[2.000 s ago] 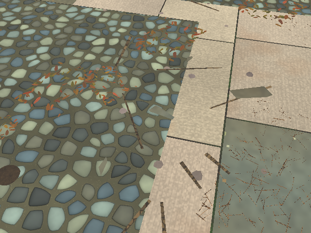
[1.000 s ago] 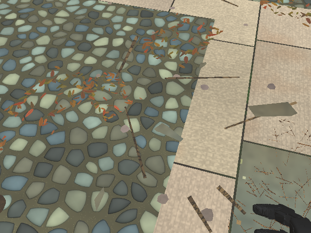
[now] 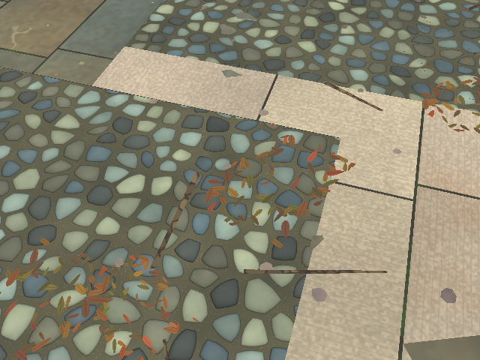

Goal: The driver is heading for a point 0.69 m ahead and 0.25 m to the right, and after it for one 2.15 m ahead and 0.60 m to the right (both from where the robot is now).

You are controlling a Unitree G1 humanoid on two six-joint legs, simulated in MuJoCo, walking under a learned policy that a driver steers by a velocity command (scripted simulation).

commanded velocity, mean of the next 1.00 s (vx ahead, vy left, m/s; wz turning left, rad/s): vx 0.50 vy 0.00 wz -0.48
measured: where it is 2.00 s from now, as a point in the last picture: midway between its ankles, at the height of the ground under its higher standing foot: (327, 295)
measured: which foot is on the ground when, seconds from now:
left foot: up 0.00-0.08, down 0.10-0.66, up 0.68-1.00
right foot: down 0.00-0.10, up 0.12-0.62, down 0.64-1.00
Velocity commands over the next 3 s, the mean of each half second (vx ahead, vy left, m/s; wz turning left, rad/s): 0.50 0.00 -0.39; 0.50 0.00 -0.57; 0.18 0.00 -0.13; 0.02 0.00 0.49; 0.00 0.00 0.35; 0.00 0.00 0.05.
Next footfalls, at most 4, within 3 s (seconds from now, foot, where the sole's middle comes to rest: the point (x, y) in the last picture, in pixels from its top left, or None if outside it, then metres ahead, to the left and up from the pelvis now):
0.10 left None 0.24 0.14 -0.78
0.64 right None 0.47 -0.16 -0.78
1.12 left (315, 256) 0.82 -0.13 -0.78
1.48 right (375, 309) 0.65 -0.30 -0.78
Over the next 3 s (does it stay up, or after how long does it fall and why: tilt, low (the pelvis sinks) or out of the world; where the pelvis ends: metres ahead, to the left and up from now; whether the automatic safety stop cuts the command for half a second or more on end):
stays up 0.71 -0.13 -0.01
